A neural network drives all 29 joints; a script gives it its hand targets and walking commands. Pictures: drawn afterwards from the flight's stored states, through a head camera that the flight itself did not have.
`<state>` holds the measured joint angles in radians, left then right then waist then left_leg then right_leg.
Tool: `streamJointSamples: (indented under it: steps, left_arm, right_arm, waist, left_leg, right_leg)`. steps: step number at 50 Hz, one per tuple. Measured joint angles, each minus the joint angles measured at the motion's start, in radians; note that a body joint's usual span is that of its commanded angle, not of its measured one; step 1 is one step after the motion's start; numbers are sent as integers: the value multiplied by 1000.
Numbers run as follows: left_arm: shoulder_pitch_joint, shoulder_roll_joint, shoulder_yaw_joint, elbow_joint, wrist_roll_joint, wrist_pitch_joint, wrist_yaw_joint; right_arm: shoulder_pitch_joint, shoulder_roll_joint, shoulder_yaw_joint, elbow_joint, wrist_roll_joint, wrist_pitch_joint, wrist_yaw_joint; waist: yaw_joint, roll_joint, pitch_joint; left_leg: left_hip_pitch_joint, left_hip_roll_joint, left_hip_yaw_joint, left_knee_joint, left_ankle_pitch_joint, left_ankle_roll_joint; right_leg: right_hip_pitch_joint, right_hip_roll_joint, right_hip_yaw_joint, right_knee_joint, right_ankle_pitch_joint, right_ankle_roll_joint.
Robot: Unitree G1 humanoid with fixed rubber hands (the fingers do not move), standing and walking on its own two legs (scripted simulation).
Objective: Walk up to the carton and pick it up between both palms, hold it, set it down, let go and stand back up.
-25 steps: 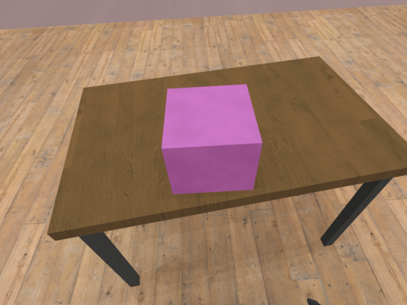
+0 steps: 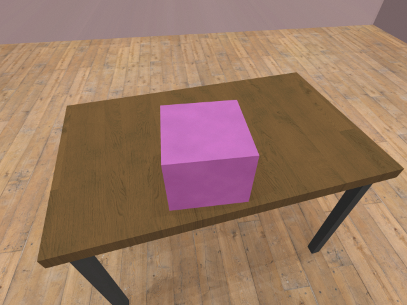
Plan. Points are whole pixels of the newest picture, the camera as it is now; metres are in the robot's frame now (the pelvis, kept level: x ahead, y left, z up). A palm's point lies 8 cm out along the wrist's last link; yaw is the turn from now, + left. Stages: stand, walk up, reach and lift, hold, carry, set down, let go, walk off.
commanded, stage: walk up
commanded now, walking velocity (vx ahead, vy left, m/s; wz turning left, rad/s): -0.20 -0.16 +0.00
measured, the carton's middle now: (204, 153) +0.52 +0.01 -0.01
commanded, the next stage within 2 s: none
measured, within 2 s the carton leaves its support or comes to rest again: neither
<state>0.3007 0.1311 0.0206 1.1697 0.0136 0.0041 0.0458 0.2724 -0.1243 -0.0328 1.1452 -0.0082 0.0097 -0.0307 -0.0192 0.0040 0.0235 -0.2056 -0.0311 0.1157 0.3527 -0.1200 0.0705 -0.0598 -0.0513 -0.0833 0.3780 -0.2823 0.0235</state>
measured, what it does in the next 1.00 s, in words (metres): walks backwards: right foot, then left foot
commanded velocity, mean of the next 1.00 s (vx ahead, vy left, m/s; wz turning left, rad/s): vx -0.02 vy -0.04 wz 0.00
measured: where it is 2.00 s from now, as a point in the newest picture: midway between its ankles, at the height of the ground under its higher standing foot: outside the picture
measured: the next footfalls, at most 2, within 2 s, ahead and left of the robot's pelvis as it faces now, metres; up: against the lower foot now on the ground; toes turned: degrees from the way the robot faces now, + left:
right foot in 0.36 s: -0.06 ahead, -0.21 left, +0.00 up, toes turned -1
left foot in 0.70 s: -0.12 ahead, +0.01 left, +0.00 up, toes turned +1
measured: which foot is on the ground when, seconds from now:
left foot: down 0.00-0.40, up 0.42-0.68, down 0.70-1.00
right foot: down 0.00-0.04, up 0.06-0.34, down 0.36-1.00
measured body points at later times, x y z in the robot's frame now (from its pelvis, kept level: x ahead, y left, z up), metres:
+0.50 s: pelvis -0.08 -0.09 +0.00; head -0.12 -0.13 +0.45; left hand -0.09 +0.13 -0.14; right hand -0.05 -0.33 -0.17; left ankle -0.05 +0.07 -0.68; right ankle -0.10 -0.21 -0.74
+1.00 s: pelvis -0.12 -0.10 +0.00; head -0.12 -0.10 +0.45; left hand -0.13 +0.11 -0.16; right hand -0.12 -0.31 -0.16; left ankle -0.16 +0.01 -0.74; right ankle -0.10 -0.21 -0.74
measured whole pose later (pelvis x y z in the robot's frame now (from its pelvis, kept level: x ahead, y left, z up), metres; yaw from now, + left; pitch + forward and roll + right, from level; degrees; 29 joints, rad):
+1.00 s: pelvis -0.12 -0.10 +0.00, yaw +0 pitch -3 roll +0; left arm 0.28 0.12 0.01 1.14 0.01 0.00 0.03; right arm 0.27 -0.10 -0.01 1.16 -0.01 0.00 -0.05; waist 0.02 -0.01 0.03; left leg -0.05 -0.01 0.02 0.37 -0.27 0.02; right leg -0.16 0.00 -0.02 0.39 -0.19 -0.01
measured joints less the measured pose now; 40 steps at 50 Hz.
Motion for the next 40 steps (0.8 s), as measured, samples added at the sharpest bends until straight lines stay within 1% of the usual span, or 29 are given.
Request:
streamJointSamples:
  steps: [2,4,6,8,9,11,12,14,16,18,19,20,21,22,23,24,25,27,28,29,31,32,34,35,36,37,38,39,40]
  left_arm:
    - [8,-3,5,1,-3,5,-1]
    - [-3,13,24,-10,-3,31,-3]
    - [-24,41,40,-23,1,58,-7]
    - [-40,69,53,-37,10,73,-17]
    - [-47,80,57,-45,19,76,-23]
    - [-58,94,61,-69,39,73,-38]
    - [-63,96,62,-82,43,70,-43]
    - [-69,93,59,-108,38,63,-48]
    - [-70,82,48,-126,14,46,-47]
    - [-68,66,38,-133,-4,24,-39]
    - [-75,38,33,-122,-6,17,-31]
    - [-69,12,21,-116,-1,11,-26]
    - [-44,-5,9,-118,1,10,-22]
    - [-12,-12,4,-118,6,13,-19]
    - [18,-13,5,-110,11,18,-16]
    - [42,-14,5,-98,11,24,-15]
    - [59,-17,1,-89,12,30,-13]
    - [59,-19,-8,-81,10,37,-14]
    - [43,-18,-10,-81,5,31,-16]
    - [26,-19,-13,-85,-1,19,-16]
    - [2,-30,-21,-95,-4,-11,-13]
    - [-7,-37,-23,-97,0,-19,-7]
    - [-30,-37,-19,-92,9,-19,6]
    - [-42,-25,-14,-86,9,-15,6]
    - [-47,-6,-7,-82,5,-13,5]
    - [-41,9,0,-83,-2,-15,2]
    - [-32,13,3,-83,-10,-19,0]
    - [-27,12,3,-79,-15,-21,1]
    - [-25,12,2,-73,-17,-20,2]
  right_arm:
    - [5,8,-1,-4,-9,3,1]
    - [-10,17,-4,-32,-21,-3,-11]
    - [-25,19,-9,-56,-20,-7,-25]
    - [-32,12,-21,-70,-22,0,-36]
    - [-31,4,-28,-71,-25,6,-40]
    - [-23,-18,-40,-65,-30,24,-42]
    - [-21,-31,-45,-60,-32,32,-41]
    - [-24,-56,-53,-53,-34,42,-38]
    - [-35,-75,-54,-48,-21,47,-36]
    - [-50,-88,-57,-50,-15,54,-28]
    - [-63,-106,-61,-47,-17,57,-22]
    - [-65,-120,-63,-45,-18,60,-15]
    - [-56,-123,-63,-46,-19,64,-11]
    - [-41,-116,-61,-53,-20,72,-6]
    - [-30,-106,-58,-63,-17,80,2]
    - [-25,-98,-53,-71,-14,84,13]
    - [-22,-92,-48,-76,-11,81,24]
    - [-8,-79,-43,-84,-13,64,29]
    - [3,-72,-40,-81,-18,56,27]
    - [12,-65,-35,-72,-21,51,25]
    - [19,-57,-26,-53,-12,47,20]
    - [18,-54,-22,-47,-4,43,17]
    - [18,-43,-14,-41,11,29,7]
    - [13,-27,-10,-28,15,21,0]
    - [10,-4,-4,-14,16,13,-7]
    - [16,12,3,-10,13,4,-11]
    - [25,17,7,-6,14,-1,-12]
    - [30,17,9,1,12,-3,-10]
    - [32,16,10,8,6,-4,-8]
  waist:
    - [-3,-8,5]
    - [-17,-19,32]
    - [-29,-24,66]
    - [-35,-35,83]
    - [-34,-42,81]
    - [-28,-51,62]
    - [-23,-50,51]
    - [-12,-45,27]
    - [-3,-41,1]
    - [-1,-29,-19]
    - [-2,21,-11]
    - [-4,67,-11]
    - [-1,82,-33]
    - [15,70,-70]
    - [35,46,-100]
    - [47,27,-115]
    - [42,22,-122]
    - [-2,37,-125]
    - [-18,46,-116]
    - [-19,56,-104]
    - [-2,75,-75]
    - [2,85,-59]
    - [-4,92,-26]
    - [-6,63,-6]
    - [4,11,8]
    - [18,-28,8]
    - [25,-43,2]
    - [26,-45,-1]
    - [26,-47,1]
  left_leg:
    - [-12,1,1,10,-1,-1]
    - [-58,17,0,50,-5,-3]
    - [-97,47,-9,82,0,-13]
    - [-124,72,-13,93,13,-25]
    - [-136,80,-13,93,20,-31]
    - [-157,88,-14,89,36,-44]
    - [-167,92,-16,89,44,-51]
    - [-185,101,-16,90,57,-62]
    - [-200,97,-13,90,69,-68]
    - [-222,89,-17,114,74,-77]
    - [-231,109,-43,146,61,-78]
    - [-237,122,-69,180,-15,-70]
    - [-243,110,-86,211,-120,-70]
    - [-259,84,-90,282,-216,-73]
    - [-274,58,-89,391,-266,-75]
    - [-270,39,-88,489,-276,-74]
    - [-257,27,-98,556,-267,-70]
    - [-243,17,-135,629,-234,-66]
    - [-232,22,-144,639,-217,-68]
    - [-206,34,-142,613,-202,-72]
    - [-122,58,-140,466,-189,-85]
    - [-79,65,-145,380,-204,-88]
    - [6,68,-147,206,-260,-83]
    - [43,56,-136,129,-234,-78]
    - [75,33,-118,78,-202,-72]
    - [95,20,-102,40,-175,-68]
    - [101,21,-98,28,-162,-67]
    - [103,27,-103,30,-160,-67]
    - [109,30,-107,30,-160,-66]
  right_leg:
    - [-23,-1,-1,35,-9,2]
    - [-125,12,3,230,-165,11]
    - [-236,37,11,453,-270,15]
    - [-324,54,36,622,-274,16]
    - [-354,54,52,669,-240,14]
    - [-383,39,76,709,-175,20]
    - [-383,31,85,703,-153,25]
    - [-357,13,96,629,-139,35]
    - [-290,-8,112,454,-158,28]
    - [-202,-17,117,250,-111,16]
    - [-181,7,94,227,-90,9]
    - [-160,27,71,214,-75,3]
    - [-153,25,65,206,-66,-1]
    - [-165,9,78,205,-65,-8]
    - [-175,-8,103,198,-61,-15]
    - [-169,-20,125,170,-38,-18]
    - [-152,-22,131,129,-12,-16]
    - [-126,-12,92,55,32,-15]
    - [-123,-2,66,37,43,-20]
    - [-125,12,50,30,49,-26]
    - [-143,50,44,30,58,-38]
    - [-154,69,40,35,60,-43]
    - [-174,95,18,61,54,-50]
    - [-179,85,17,81,45,-51]
    - [-178,63,35,93,39,-48]
    - [-180,52,53,97,41,-43]
    - [-172,54,56,81,48,-46]
    - [-155,59,50,56,63,-53]
    - [-139,62,46,37,72,-53]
